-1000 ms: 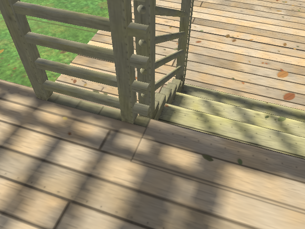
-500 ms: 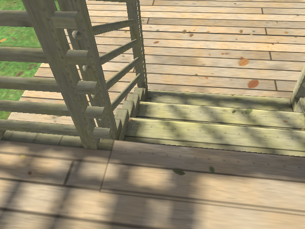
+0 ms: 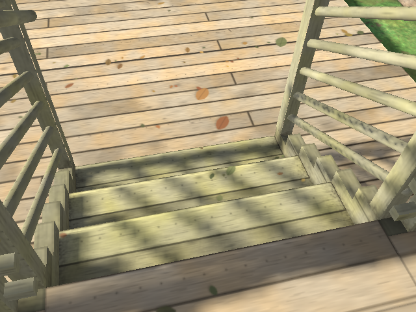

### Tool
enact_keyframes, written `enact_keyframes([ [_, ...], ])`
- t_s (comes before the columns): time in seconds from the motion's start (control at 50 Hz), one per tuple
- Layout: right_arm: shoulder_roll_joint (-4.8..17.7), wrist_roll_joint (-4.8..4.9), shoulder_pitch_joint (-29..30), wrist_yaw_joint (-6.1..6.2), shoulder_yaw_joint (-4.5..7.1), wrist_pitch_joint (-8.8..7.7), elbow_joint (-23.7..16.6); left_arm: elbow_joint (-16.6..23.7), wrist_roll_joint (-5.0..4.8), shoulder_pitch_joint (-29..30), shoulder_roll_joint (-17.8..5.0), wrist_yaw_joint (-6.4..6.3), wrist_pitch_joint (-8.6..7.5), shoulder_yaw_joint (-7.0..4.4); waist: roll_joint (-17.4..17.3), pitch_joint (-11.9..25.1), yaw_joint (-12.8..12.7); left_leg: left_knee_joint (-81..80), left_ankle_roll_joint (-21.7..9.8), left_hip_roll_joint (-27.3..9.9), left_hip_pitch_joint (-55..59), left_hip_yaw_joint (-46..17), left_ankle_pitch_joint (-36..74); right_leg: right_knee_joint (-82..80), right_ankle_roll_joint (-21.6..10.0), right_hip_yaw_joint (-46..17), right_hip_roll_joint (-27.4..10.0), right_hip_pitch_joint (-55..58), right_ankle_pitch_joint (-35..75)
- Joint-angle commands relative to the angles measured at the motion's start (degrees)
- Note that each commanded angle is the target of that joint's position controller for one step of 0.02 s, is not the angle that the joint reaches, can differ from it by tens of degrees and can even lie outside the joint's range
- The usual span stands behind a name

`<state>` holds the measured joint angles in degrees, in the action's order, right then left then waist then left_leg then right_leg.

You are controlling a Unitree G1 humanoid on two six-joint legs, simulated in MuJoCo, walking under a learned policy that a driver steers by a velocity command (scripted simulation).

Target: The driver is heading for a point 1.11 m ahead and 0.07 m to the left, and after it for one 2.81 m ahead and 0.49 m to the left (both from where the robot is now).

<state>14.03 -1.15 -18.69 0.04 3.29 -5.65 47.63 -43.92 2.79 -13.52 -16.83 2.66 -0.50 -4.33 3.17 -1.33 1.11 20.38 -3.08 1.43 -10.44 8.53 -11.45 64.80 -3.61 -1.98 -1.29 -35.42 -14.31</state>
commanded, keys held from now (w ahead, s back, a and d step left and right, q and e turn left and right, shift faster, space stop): w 0.30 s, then w+q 0.64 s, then w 0.06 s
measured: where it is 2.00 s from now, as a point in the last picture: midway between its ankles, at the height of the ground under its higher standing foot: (180, 208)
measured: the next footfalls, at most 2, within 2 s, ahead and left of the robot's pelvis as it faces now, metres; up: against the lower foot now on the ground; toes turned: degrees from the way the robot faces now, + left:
right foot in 0.26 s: +0.29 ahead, -0.12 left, +0.00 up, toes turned -8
left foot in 0.78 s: +0.54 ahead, +0.04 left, +0.00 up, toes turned +10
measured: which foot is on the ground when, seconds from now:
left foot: down 0.00-0.28, up 0.30-0.76, down 0.78-1.00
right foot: up 0.00-0.24, down 0.26-0.80, up 0.82-1.00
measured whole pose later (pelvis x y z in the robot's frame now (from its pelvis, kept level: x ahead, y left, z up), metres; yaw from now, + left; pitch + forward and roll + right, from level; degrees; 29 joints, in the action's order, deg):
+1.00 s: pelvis +0.50 +0.00 +0.00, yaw +15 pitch +0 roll -1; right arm 14.9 0.4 -21.1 0.2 3.1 -1.1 46.7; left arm -45.2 3.1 -11.0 -14.6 -0.4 -1.1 -2.6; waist 0.6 -2.8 1.0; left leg 23.9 -8.4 7.9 -12.2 -1.6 -10.9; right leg 60.7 2.6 -3.7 -4.3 -31.8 -16.7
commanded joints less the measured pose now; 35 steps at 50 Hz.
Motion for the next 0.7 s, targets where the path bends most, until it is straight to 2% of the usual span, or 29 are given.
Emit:
enact_keyframes([
  [0.02, 3.87, -0.13, -1.21, -0.11, 0.52, -1.38, -1.85, 4.58, 0.57, 0.8, 0.48, 0.66, -0.14, 0.72, -6.41, -1.25, -1.19, -12.3, -7.22, -16.48, 2.02, -10.65, 10.78, -3.93, 0.24, -2.9, -2.33, -6.44, 6.65],
  [0.04, 3.37, -0.22, -2.1, -0.59, 0.22, -1.3, -1.47, 4.83, -0.03, 2.07, 0.73, 0.94, -0.31, 0.87, -6.76, -1.08, -1.2, -11.01, -6.76, -15.37, 2.26, -7.77, 15.06, -6.88, 0.17, -1.85, -1.84, -5.25, 9.17],
  [0.1, 4.25, 0.43, -3.8, -0.73, 0.02, -1.27, -0.53, 6.45, -0.43, 8.0, 2.78, 1.33, -0.71, 2.27, -7.92, -1.75, -0.28, -9.81, -5.63, -13.69, -0.02, -2.74, 19.64, -18.7, -0.48, 2.9, -0.58, 1.05, 14.18],
  [0.16, 7.12, -0.03, -7.82, -0.01, 0.39, -0.23, 1.44, 8.28, -0.52, 13.88, 2.11, 1.19, -1.19, 2.56, -7.48, -3.68, 1.63, -10.68, -5.87, -15.4, 3.89, -3.13, 18.44, -25.86, -1.28, 5.46, 0.0, 3.29, 10.43],
  [0.2, 7.88, 0.04, -9.75, 0.33, 0.34, 0.82, 2.87, 8.29, -0.45, 14.39, 0.91, 0.42, -1.25, 2.36, -7.52, -4.06, 1.6, -7.15, -5.81, -16.7, 9.21, -2.96, 25.48, -29.46, -2.52, 7.53, 1.18, 4.54, 3.76],
  [0.22, 8.44, 0.19, -10.52, 0.57, 0.35, 1.3, 3.57, 7.72, -0.31, 12.71, 0.72, -0.07, -1.48, 2.23, -8.21, -2.85, 0.86, -3.19, -5.52, -16.74, 10.78, -2.4, 34.37, -31.34, -3.42, 8.39, 2.73, 8.14, 1.17],
  [0.24, 8.74, 0.4, -10.75, 0.72, 0.23, 1.8, 4.21, 5.93, -0.14, 7.48, 0.42, -0.51, -2.0, 1.89, -8.37, -0.17, -1.64, 3.9, -4.85, -16.15, 11.35, -1.37, 42.4, -34.5, -4.46, 9.15, 4.75, 14.93, 1.44],
  [0.26, 8.3, 0.77, -11.03, 0.84, -0.09, 2.19, 4.51, 2.41, 0.37, -2.05, -1.21, -1.1, -2.67, 1.05, -6.99, 5.41, -5.6, 15.09, -3.54, -14.24, 7.64, 0.89, 41.51, -37.47, -5.96, 8.46, 5.68, 27.9, 3.55],
  [0.28, 6.42, 0.92, -9.8, 0.7, -0.77, 2.03, 2.2, 0.13, 1.4, -12.77, -5.53, -1.97, -2.99, -0.35, -2.18, 13.44, -10.21, 31.77, -2.1, -12.42, -4.5, 1.76, 22.36, -38.21, -8.95, -5.29, -6.36, 44.03, -3.13],
  [0.3, 0.17, 2.0, -13.54, -0.43, -2.04, 1.85, -0.54, -0.24, 0.42, -14.34, -11.02, -2.49, -2.72, -1.47, 11.64, 19.78, -7.38, 51.47, 0.51, -1.98, -25.22, 0.53, -20.48, -44.35, -16.57, -34.17, -23.56, 57.72, 0.01],
  [0.32, 6.77, 1.08, -7.86, 0.27, -0.04, 2.24, -0.51, -0.31, -1.5, -14.52, -9.56, -2.79, -2.25, -1.63, 1.94, 17.35, -9.36, 56.2, -0.15, -2.94, -30.67, -8.5, -18.03, -45.72, -15.79, -33.15, -22.06, 54.69, 5.73],
  [0.34, 6.39, 1.57, -4.08, -0.05, 0.1, 1.71, -1.83, -1.15, -1.31, -10.58, -7.16, -2.8, -2.46, -0.85, 0.6, 9.53, -7.09, 55.48, -0.62, -4.65, -31.88, -10.43, -13.43, -46.22, -13.74, -23.07, -19.48, 47.59, 12.56],
  [0.36, 5.21, 1.58, -3.8, -0.27, -0.17, 1.32, -1.54, -1.38, -1.24, -7.54, -4.21, -2.54, -2.84, -0.12, -1.18, 5.24, -4.75, 51.43, -0.69, -5.99, -29.32, -10.91, -10.3, -48.27, -11.41, -16.56, -16.91, 39.94, 16.18],
  [0.38, 4.69, 0.83, -4.57, -0.46, 0.04, 1.97, -0.66, -1.54, -1.38, -5.39, -2.12, -2.37, -3.27, 0.41, -0.98, 2.96, -2.71, 48.42, -0.43, -6.81, -26.45, -11.25, -8.91, -50.06, -9.11, -11.86, -14.48, 34.83, 16.27],
  [0.4, 3.4, -0.16, -6.83, -0.76, -0.21, 3.15, 0.16, -1.9, -2.17, -3.99, -0.55, -3.01, -3.67, 0.81, 1.32, 1.65, -0.63, 45.8, 0.29, -7.49, -23.77, -11.43, -7.72, -52.29, -7.39, -8.61, -13.03, 30.92, 14.53],
  [0.42, 2.96, -0.61, -7.46, -1.05, -0.05, 4.1, 0.73, -2.29, -2.21, -4.42, 0.15, -3.3, -4.27, 1.05, 1.09, 0.96, -0.33, 45.52, 0.63, -6.99, -22.23, -11.41, -6.7, -53.79, -7.13, -7.22, -12.59, 28.62, 15.02],
  [0.46, 2.33, -0.54, -5.49, -1.55, 0.26, 5.08, -0.03, -3.63, -2.38, -5.84, -0.96, -3.52, -5.25, 0.79, -0.03, -0.64, 0.48, 43.82, 1.03, -6.82, -24.28, -11.9, -2.75, -55.8, -7.07, -3.57, -12.13, 27.52, 16.65],
  [0.48, 1.64, -0.68, -4.07, -1.67, 0.13, 5.49, -0.52, -4.17, -2.36, -7.11, -1.02, -3.4, -5.67, 0.62, -0.34, -1.44, 0.56, 42.51, 1.02, -6.82, -26.21, -12.08, -0.57, -56.21, -7.13, -2.16, -12.53, 27.64, 17.47],
  [0.5, 1.65, -0.25, -2.08, -1.72, 0.22, 5.66, -0.92, -4.42, -1.97, -7.8, -0.44, -3.03, -5.91, 0.76, -0.45, -2.09, 0.35, 40.66, 0.8, -6.45, -27.27, -12.08, 2.16, -56.15, -6.9, 0.1, -11.97, 27.62, 19.7],
  [0.54, 1.27, -0.35, 1.67, -1.85, 0.18, 5.44, -2.43, -4.66, -1.67, -8.16, -0.32, -2.63, -5.83, 0.92, 0.24, -3.31, 0.08, 35.14, 0.26, -5.9, -27.76, -11.56, 8.29, -55.14, -5.83, 4.35, -11.02, 26.72, 24.82],
  [0.56, 0.9, -0.51, 3.4, -2.03, -0.08, 5.36, -3.1, -4.79, -1.94, -8.18, -0.32, -2.68, -5.93, 1.04, 1.11, -3.41, 0.0, 32.3, -0.08, -5.74, -27.11, -10.44, 11.36, -54.64, -5.34, 6.1, -10.58, 26.39, 25.7],
  [0.58, 1.0, -0.78, 7.01, -2.58, -0.14, 5.09, -4.28, -4.86, -2.22, -8.11, -0.45, -2.99, -5.93, 1.26, 0.56, -4.39, -0.76, 28.46, -0.33, -4.99, -26.1, -9.31, 14.68, -54.08, -4.35, 7.69, -9.99, 25.64, 29.04],
  [0.6, 0.48, -0.8, 8.8, -2.9, -0.47, 5.05, -4.99, -4.8, -2.29, -8.3, -1.24, -3.2, -5.85, 1.19, 1.13, -4.05, -0.99, 25.42, -0.69, -4.55, -24.63, -7.35, 16.07, -53.48, -3.81, 9.08, -9.96, 26.04, 30.32],
  [0.62, 0.63, -0.9, 10.86, -2.95, -0.61, 5.1, -5.8, -5.16, -2.38, -9.15, -2.72, -3.74, -5.63, 0.99, 0.93, -4.28, -2.04, 23.63, -0.61, -4.44, -24.9, -5.84, 15.22, -53.9, -3.91, 9.19, -10.67, 27.72, 30.25],
  [0.64, 1.06, -1.4, 11.8, -2.97, -0.59, 5.51, -6.3, -6.0, -1.84, -10.64, -3.25, -4.15, -5.21, 0.8, 0.95, -3.61, -2.47, 25.4, -0.59, -3.7, -22.9, -4.1, 13.5, -52.24, -3.8, 10.25, -11.14, 28.63, 33.53],
  [0.68, 1.63, -1.05, 11.67, -2.72, -0.56, 5.72, -6.97, -6.37, -1.58, -10.65, -3.87, -4.36, -4.57, 0.7, 0.61, -3.6, -2.56, 21.65, -1.79, -3.24, -21.67, -3.67, 10.3, -48.82, -3.33, 12.53, -11.17, 32.08, 38.44],
  [0.7, 1.61, -0.96, 11.28, -2.32, -0.65, 5.69, -7.61, -6.64, -1.76, -10.61, -4.62, -4.59, -4.37, 0.5, 1.34, -2.98, -2.13, 20.3, -2.63, -2.03, -19.55, -2.43, 7.01, -46.38, -3.32, 12.99, -11.61, 33.49, 42.23],
])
